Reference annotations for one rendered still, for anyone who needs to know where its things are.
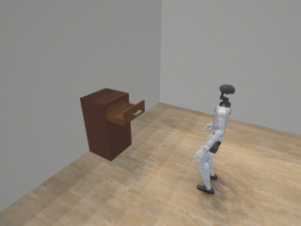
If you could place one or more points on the robot right hand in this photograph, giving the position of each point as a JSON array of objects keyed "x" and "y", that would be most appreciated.
[{"x": 210, "y": 128}]

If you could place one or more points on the robot left hand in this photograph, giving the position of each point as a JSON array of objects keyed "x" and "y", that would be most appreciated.
[{"x": 199, "y": 154}]

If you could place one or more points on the left robot shin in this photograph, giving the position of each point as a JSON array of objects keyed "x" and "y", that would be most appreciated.
[{"x": 205, "y": 176}]

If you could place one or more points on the handle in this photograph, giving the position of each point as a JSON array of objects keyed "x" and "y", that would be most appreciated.
[{"x": 139, "y": 111}]

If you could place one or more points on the robot head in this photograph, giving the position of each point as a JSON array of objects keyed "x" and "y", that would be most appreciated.
[{"x": 226, "y": 89}]

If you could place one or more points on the robot left forearm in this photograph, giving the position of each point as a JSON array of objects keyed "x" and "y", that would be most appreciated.
[{"x": 215, "y": 137}]

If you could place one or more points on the drawer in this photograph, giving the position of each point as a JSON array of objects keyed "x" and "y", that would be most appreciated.
[{"x": 123, "y": 112}]

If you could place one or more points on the left robot upper arm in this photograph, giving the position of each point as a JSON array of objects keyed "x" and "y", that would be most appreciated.
[{"x": 221, "y": 117}]

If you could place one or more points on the cabinet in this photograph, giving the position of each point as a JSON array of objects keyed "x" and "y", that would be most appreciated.
[{"x": 105, "y": 138}]

